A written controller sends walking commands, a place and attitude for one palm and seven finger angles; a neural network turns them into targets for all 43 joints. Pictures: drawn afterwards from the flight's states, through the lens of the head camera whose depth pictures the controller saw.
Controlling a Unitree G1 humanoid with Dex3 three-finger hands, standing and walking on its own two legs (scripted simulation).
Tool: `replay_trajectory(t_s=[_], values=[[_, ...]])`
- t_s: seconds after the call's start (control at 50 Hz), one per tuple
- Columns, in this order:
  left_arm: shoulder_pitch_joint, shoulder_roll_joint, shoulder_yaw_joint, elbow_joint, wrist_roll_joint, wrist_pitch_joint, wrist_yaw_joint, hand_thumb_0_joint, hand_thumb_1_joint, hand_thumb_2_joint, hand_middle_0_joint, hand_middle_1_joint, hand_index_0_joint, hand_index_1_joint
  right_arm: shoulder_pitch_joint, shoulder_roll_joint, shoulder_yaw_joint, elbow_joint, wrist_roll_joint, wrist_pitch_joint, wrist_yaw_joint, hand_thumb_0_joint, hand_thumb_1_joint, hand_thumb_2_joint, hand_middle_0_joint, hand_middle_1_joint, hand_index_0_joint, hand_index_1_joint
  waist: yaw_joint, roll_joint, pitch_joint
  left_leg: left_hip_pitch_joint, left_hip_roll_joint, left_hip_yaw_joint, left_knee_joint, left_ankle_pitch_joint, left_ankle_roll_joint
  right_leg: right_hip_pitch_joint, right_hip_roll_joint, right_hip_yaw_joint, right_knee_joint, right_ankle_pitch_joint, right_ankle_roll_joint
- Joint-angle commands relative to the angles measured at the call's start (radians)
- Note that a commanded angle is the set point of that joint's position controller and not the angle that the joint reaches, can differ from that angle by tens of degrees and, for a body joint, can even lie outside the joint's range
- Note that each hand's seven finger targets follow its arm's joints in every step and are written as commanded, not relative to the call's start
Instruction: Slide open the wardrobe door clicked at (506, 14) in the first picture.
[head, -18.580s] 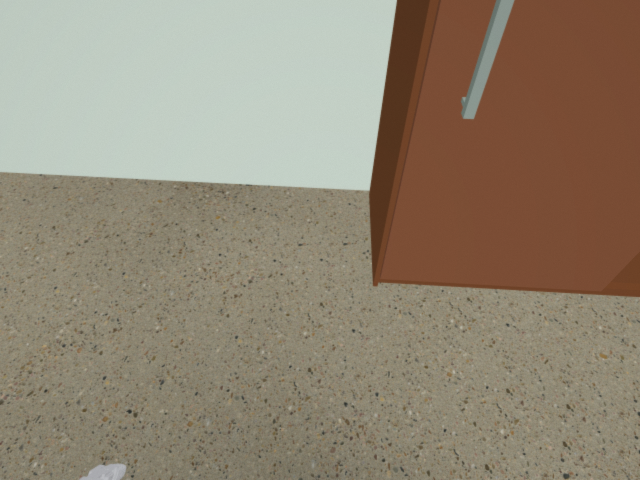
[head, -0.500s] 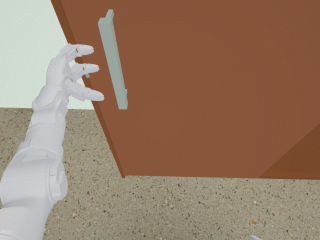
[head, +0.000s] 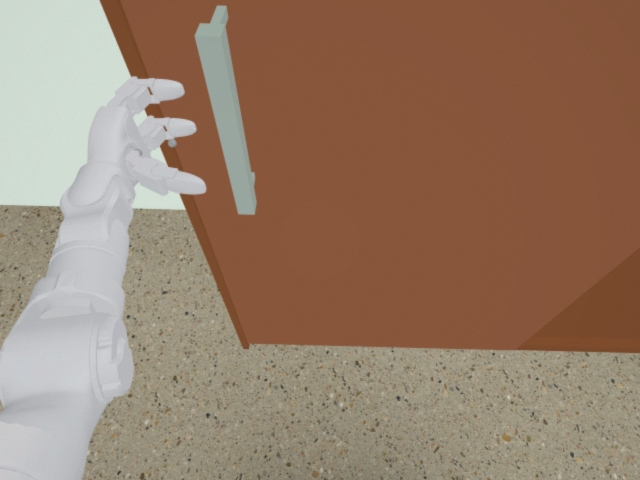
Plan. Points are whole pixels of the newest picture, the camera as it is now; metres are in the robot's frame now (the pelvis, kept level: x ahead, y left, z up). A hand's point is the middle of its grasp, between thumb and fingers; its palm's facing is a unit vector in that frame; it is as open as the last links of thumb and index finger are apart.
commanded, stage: feel for the door with the fingertips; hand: left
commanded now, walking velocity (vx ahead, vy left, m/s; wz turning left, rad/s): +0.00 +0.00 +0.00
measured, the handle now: (236, 126) +0.51 +0.10 +0.15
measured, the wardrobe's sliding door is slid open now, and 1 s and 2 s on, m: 0.00 0.00 0.00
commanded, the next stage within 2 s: slide the fingers in behind the handle in 0.48 s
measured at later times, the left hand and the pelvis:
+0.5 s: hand (196, 142) +0.48 +0.14 +0.16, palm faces -0.05 -1.00 +0.00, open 13.8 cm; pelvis +0.00 -0.01 +0.00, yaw +1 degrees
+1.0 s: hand (207, 144) +0.47 +0.13 +0.16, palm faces -0.05 -1.00 +0.00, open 13.9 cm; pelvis -0.01 -0.01 +0.00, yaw -1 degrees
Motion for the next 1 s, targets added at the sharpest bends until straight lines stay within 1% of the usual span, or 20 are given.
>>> replay_trajectory(t_s=[0.0, 0.12, 0.14, 0.18, 0.2, 0.24, 0.34, 0.38, 0.42, 0.46, 0.5, 0.58, 0.6, 0.64, 0.7, 0.76, 0.78, 0.84, 0.92, 0.98], values=[[-0.542, 0.105, -0.050, -0.247, -0.005, -0.059, 0.007, 0.000, -0.500, 0.300, -0.300, -1.200, -0.300, -1.200, 0.055, -0.145, -0.060, -0.080, -0.001, -0.040, -0.010, 0.000, -0.900, -0.900, 0.200, 0.300, 0.200, 0.300, -0.039, 0.048, -0.373, 0.199, -0.037, -0.062, -0.067, 0.320, 0.022, 0.147, 0.061, 0.007, -0.029, 0.282, -0.039], [-0.552, 0.048, -0.070, -0.283, -0.010, -0.056, 0.051, 0.000, -0.500, 0.300, -0.300, -1.200, -0.300, -1.200, 0.037, -0.137, -0.059, -0.076, -0.003, -0.052, 0.002, 0.000, -0.900, -0.900, 0.200, 0.300, 0.200, 0.300, -0.029, 0.014, -0.374, 0.211, -0.034, -0.071, -0.070, 0.336, 0.015, 0.147, 0.063, 0.002, -0.022, 0.291, -0.038], [-0.555, 0.055, -0.060, -0.284, -0.003, -0.057, 0.062, 0.000, -0.500, 0.300, -0.300, -1.200, -0.300, -1.200, 0.035, -0.135, -0.059, -0.073, -0.005, -0.052, 0.003, 0.000, -0.900, -0.900, 0.200, 0.300, 0.200, 0.300, -0.024, 0.036, -0.384, 0.217, -0.036, -0.069, -0.068, 0.338, 0.013, 0.148, 0.062, 0.004, -0.019, 0.295, -0.039], [-0.540, 0.116, -0.003, -0.241, 0.013, -0.057, 0.091, 0.000, -0.500, 0.300, -0.300, -1.200, -0.300, -1.200, 0.038, -0.136, -0.057, -0.071, -0.009, -0.049, 0.005, 0.000, -0.900, -0.900, 0.200, 0.300, 0.200, 0.300, -0.011, -0.010, -0.371, 0.180, -0.039, -0.066, -0.071, 0.335, 0.016, 0.175, 0.062, 0.006, -0.015, 0.311, -0.039], [-0.540, 0.134, 0.001, -0.246, 0.019, -0.065, 0.100, 0.000, -0.500, 0.300, -0.300, -1.200, -0.300, -1.200, 0.041, -0.140, -0.057, -0.073, -0.010, -0.045, 0.004, 0.000, -0.900, -0.900, 0.200, 0.300, 0.200, 0.300, -0.016, -0.039, -0.376, 0.171, -0.041, -0.063, -0.070, 0.333, 0.022, 0.195, 0.060, 0.007, -0.017, 0.317, -0.036], [-0.561, 0.104, -0.029, -0.246, 0.032, -0.075, 0.095, 0.000, -0.500, 0.300, -0.300, -1.200, -0.300, -1.200, 0.025, -0.130, -0.053, -0.079, -0.006, -0.048, 0.005, 0.000, -0.900, -0.900, 0.200, 0.300, 0.200, 0.300, -0.020, -0.012, -0.354, 0.166, -0.044, -0.058, -0.073, 0.309, 0.021, 0.185, 0.059, 0.012, -0.018, 0.312, -0.038], [-0.609, 0.131, -0.020, -0.216, 0.032, -0.088, 0.078, 0.000, -0.500, 0.300, -0.300, -1.200, -0.300, -1.200, 0.020, -0.132, -0.049, -0.079, -0.004, -0.047, -0.003, 0.000, -0.900, -0.900, 0.200, 0.300, 0.200, 0.300, -0.029, 0.012, -0.369, 0.157, -0.049, -0.054, -0.070, 0.273, 0.023, 0.193, 0.056, 0.023, -0.021, 0.303, -0.039], [-0.595, 0.129, -0.013, -0.192, 0.021, -0.087, 0.070, 0.000, -0.500, 0.300, -0.300, -1.200, -0.300, -1.200, 0.022, -0.133, -0.050, -0.080, -0.002, -0.050, -0.006, 0.000, -0.900, -0.900, 0.200, 0.300, 0.200, 0.300, -0.031, -0.020, -0.370, 0.151, -0.049, -0.050, -0.067, 0.272, 0.025, 0.196, 0.058, 0.024, -0.023, 0.313, -0.036], [-0.620, 0.163, 0.003, -0.188, 0.018, -0.093, 0.063, 0.000, -0.500, 0.300, -0.300, -1.200, -0.300, -1.200, 0.028, -0.139, -0.048, -0.075, -0.001, -0.048, -0.011, 0.000, -0.900, -0.900, 0.200, 0.300, 0.200, 0.300, -0.039, -0.029, -0.371, 0.134, -0.051, -0.052, -0.066, 0.255, 0.028, 0.203, 0.056, 0.028, -0.026, 0.305, -0.033], [-0.652, 0.124, -0.035, -0.175, 0.020, -0.091, 0.059, 0.000, -0.500, 0.300, -0.300, -1.200, -0.300, -1.200, 0.026, -0.135, -0.046, -0.070, -0.001, -0.051, -0.011, 0.000, -0.900, -0.900, 0.200, 0.300, 0.200, 0.300, -0.055, 0.018, -0.352, 0.134, -0.053, -0.049, -0.065, 0.231, 0.026, 0.173, 0.055, 0.030, -0.031, 0.285, -0.033], [-0.660, 0.171, -0.004, -0.161, 0.021, -0.100, 0.062, 0.000, -0.500, 0.300, -0.300, -1.200, -0.300, -1.200, 0.045, -0.144, -0.049, -0.063, -0.005, -0.051, -0.014, 0.000, -0.900, -0.900, 0.200, 0.300, 0.200, 0.300, -0.054, -0.018, -0.367, 0.125, -0.053, -0.057, -0.063, 0.238, 0.029, 0.192, 0.055, 0.027, -0.027, 0.283, -0.032], [-0.719, 0.153, -0.032, -0.134, 0.027, -0.100, 0.063, 0.000, -0.500, 0.300, -0.300, -1.200, -0.300, -1.200, 0.056, -0.146, -0.048, -0.049, -0.005, -0.058, -0.014, 0.000, -0.900, -0.900, 0.200, 0.300, 0.200, 0.300, -0.078, 0.002, -0.354, 0.113, -0.054, -0.063, -0.064, 0.182, 0.028, 0.149, 0.056, 0.033, -0.037, 0.229, -0.029], [-0.692, 0.148, -0.028, -0.118, 0.023, -0.103, 0.064, 0.000, -0.500, 0.300, -0.300, -1.200, -0.300, -1.200, 0.063, -0.147, -0.050, -0.050, -0.007, -0.058, -0.015, 0.000, -0.900, -0.900, 0.200, 0.300, 0.200, 0.300, -0.074, -0.030, -0.357, 0.109, -0.053, -0.066, -0.065, 0.188, 0.030, 0.159, 0.056, 0.025, -0.035, 0.227, -0.029], [-0.678, 0.167, -0.010, -0.147, 0.022, -0.111, 0.059, 0.000, -0.500, 0.300, -0.300, -1.200, -0.300, -1.200, 0.062, -0.150, -0.054, -0.053, -0.006, -0.062, -0.011, 0.000, -0.900, -0.900, 0.200, 0.300, 0.200, 0.300, -0.059, 0.010, -0.406, 0.132, -0.054, -0.064, -0.063, 0.195, 0.027, 0.165, 0.056, 0.032, -0.032, 0.235, -0.031], [-0.652, 0.115, -0.047, -0.186, 0.014, -0.126, 0.053, 0.000, -0.500, 0.300, -0.300, -1.200, -0.300, -1.200, 0.062, -0.143, -0.055, -0.059, -0.008, -0.064, -0.006, 0.000, -0.900, -0.900, 0.200, 0.300, 0.200, 0.300, -0.051, 0.041, -0.428, 0.166, -0.053, -0.067, -0.061, 0.233, 0.023, 0.170, 0.058, 0.019, -0.023, 0.254, -0.037], [-0.595, 0.094, -0.043, -0.185, 0.000, -0.117, 0.053, 0.000, -0.500, 0.300, -0.300, -1.200, -0.300, -1.200, 0.050, -0.144, -0.059, -0.061, -0.005, -0.064, 0.000, 0.000, -0.900, -0.900, 0.200, 0.300, 0.200, 0.300, -0.039, 0.020, -0.404, 0.158, -0.049, -0.060, -0.070, 0.219, 0.021, 0.166, 0.062, 0.020, -0.033, 0.247, -0.035], [-0.573, 0.130, -0.012, -0.155, 0.001, -0.106, 0.058, 0.000, -0.500, 0.300, -0.300, -1.200, -0.300, -1.200, 0.053, -0.149, -0.059, -0.059, -0.004, -0.060, -0.002, 0.000, -0.900, -0.900, 0.200, 0.300, 0.200, 0.300, -0.035, -0.032, -0.371, 0.121, -0.048, -0.058, -0.078, 0.185, 0.024, 0.174, 0.062, 0.019, -0.039, 0.225, -0.033], [-0.523, 0.207, 0.048, -0.161, 0.022, -0.093, 0.079, 0.000, -0.500, 0.300, -0.300, -1.200, -0.300, -1.200, 0.042, -0.149, -0.054, -0.076, -0.004, -0.051, -0.003, 0.000, -0.900, -0.900, 0.200, 0.300, 0.200, 0.300, -0.007, -0.019, -0.354, 0.069, -0.055, -0.043, -0.092, 0.163, 0.028, 0.219, 0.055, 0.030, -0.041, 0.220, -0.032], [-0.442, 0.167, 0.026, -0.227, 0.027, -0.098, 0.081, 0.000, -0.500, 0.300, -0.300, -1.200, -0.300, -1.200, 0.025, -0.138, -0.056, -0.106, -0.002, -0.047, 0.002, 0.000, -0.900, -0.900, 0.200, 0.300, 0.200, 0.300, 0.013, -0.011, -0.378, 0.094, -0.053, -0.032, -0.093, 0.209, 0.028, 0.253, 0.056, 0.028, -0.033, 0.271, -0.036], [-0.435, 0.145, 0.019, -0.273, 0.006, -0.085, 0.074, 0.000, -0.500, 0.300, -0.300, -1.200, -0.300, -1.200, 0.012, -0.136, -0.060, -0.112, 0.003, -0.047, 0.001, 0.000, -0.900, -0.900, 0.200, 0.300, 0.200, 0.300, 0.009, -0.035, -0.368, 0.111, -0.049, -0.025, -0.095, 0.219, 0.029, 0.259, 0.060, 0.030, -0.041, 0.291, -0.035]])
